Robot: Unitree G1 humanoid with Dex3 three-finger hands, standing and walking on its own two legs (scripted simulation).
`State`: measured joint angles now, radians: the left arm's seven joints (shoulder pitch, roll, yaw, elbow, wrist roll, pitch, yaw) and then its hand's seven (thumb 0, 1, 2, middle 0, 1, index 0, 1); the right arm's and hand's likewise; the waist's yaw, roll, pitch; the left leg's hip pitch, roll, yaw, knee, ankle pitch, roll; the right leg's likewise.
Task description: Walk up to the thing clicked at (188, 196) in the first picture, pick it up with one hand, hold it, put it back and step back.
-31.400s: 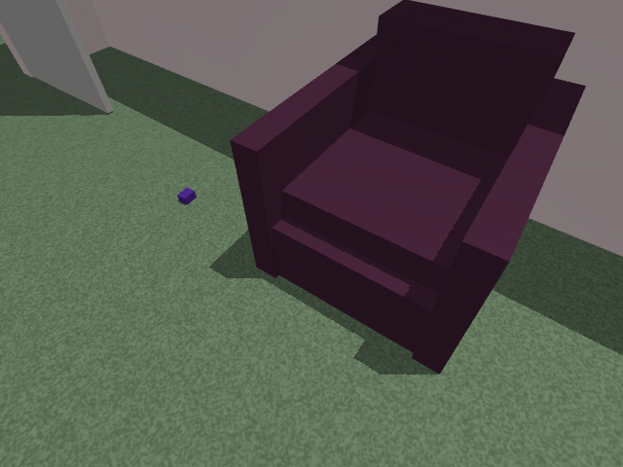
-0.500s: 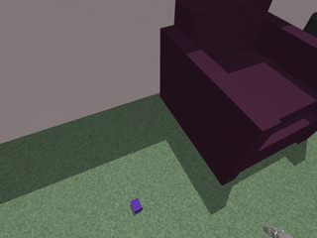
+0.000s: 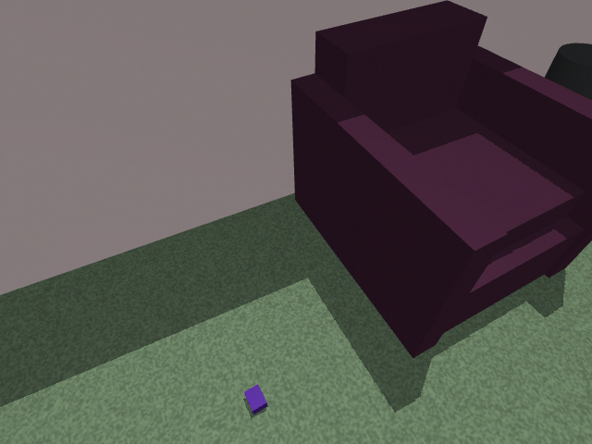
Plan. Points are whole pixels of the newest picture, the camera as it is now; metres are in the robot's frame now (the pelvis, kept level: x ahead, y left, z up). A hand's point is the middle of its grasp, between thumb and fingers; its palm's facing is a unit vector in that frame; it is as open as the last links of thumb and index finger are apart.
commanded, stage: walk up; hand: left
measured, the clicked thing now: (256, 399) +0.39 +0.17 -0.76
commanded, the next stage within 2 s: stand in 0.64 s
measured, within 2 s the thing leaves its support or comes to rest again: neither
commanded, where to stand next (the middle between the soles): +0.03 +0.00 m, yaw +0 degrees
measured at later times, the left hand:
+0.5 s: hand out of the picture +0.09 +0.25 -0.16, palm faces -0.01 -0.94 -0.34, open 7.4 cm
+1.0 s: hand out of the picture +0.09 +0.25 -0.16, palm faces -0.03 -0.94 -0.34, open 7.4 cm
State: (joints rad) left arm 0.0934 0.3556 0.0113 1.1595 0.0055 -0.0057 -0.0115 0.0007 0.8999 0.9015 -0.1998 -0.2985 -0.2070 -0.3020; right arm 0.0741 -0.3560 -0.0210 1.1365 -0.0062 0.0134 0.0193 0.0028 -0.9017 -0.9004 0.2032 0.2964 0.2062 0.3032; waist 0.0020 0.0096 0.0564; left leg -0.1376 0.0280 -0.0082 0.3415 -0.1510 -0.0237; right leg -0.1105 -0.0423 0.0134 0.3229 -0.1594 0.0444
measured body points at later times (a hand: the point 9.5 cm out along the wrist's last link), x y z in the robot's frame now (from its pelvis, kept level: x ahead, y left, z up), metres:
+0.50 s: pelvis +0.01 +0.00 +0.00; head +0.02 -0.01 +0.45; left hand +0.09 +0.30 -0.13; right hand +0.09 -0.30 -0.13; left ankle +0.03 +0.13 -0.75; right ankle +0.01 -0.15 -0.75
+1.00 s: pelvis +0.02 +0.00 +0.00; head +0.03 +0.00 +0.45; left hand +0.09 +0.30 -0.13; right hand +0.09 -0.31 -0.13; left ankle +0.03 +0.13 -0.75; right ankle +0.01 -0.15 -0.75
